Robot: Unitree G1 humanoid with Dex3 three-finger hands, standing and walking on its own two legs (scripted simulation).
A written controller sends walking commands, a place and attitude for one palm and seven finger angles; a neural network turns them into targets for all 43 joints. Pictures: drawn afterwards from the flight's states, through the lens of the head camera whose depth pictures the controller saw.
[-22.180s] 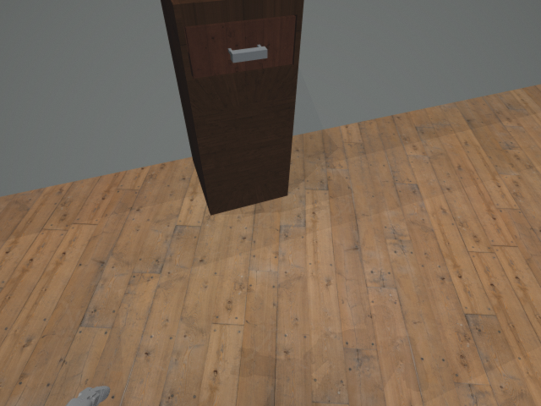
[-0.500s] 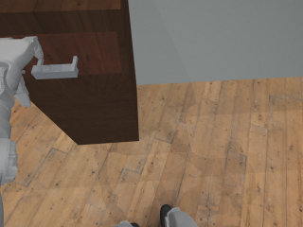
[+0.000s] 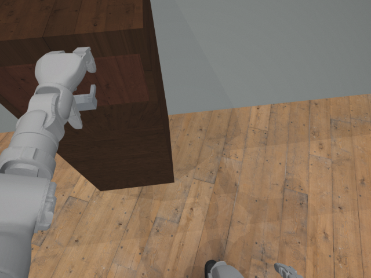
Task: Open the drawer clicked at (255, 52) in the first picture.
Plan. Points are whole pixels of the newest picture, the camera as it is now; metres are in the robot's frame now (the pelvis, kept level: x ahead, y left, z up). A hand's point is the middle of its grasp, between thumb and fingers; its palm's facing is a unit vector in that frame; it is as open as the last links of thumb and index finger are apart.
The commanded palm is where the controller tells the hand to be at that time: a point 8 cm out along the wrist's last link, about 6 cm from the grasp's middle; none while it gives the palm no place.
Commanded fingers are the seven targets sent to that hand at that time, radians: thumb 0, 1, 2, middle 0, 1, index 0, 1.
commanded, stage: move the hooked fingers above the handle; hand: left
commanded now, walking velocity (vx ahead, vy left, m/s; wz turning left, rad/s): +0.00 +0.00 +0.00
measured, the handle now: (72, 96) +0.55 +0.25 +0.03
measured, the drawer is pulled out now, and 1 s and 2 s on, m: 0.00 0.00 0.00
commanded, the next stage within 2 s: lift the fingers back up to retry in 1.78 s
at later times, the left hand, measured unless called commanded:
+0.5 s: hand (80, 94) +0.51 +0.20 +0.08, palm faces +0.03 -0.08 -1.00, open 13.8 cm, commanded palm +0.51 +0.27 +0.15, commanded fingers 0.00 -0.50 0.30 -0.30 -1.20 -0.30 -1.20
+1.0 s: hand (26, 97) +0.48 +0.30 +0.11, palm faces -0.16 +0.06 -0.99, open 13.7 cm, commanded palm +0.49 +0.27 +0.15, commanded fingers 0.00 -0.50 0.30 -0.30 -1.20 -0.30 -1.20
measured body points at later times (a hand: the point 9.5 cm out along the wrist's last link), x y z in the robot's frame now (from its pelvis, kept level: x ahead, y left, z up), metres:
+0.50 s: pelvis +0.01 +0.00 -0.01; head +0.12 +0.01 +0.43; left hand +0.50 +0.21 +0.14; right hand +0.03 -0.31 -0.12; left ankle -0.04 +0.08 -0.72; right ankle +0.05 -0.11 -0.72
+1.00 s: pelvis +0.00 -0.01 +0.00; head +0.09 -0.02 +0.44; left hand +0.49 +0.29 +0.16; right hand +0.06 -0.28 -0.13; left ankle -0.04 +0.08 -0.72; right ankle +0.05 -0.11 -0.72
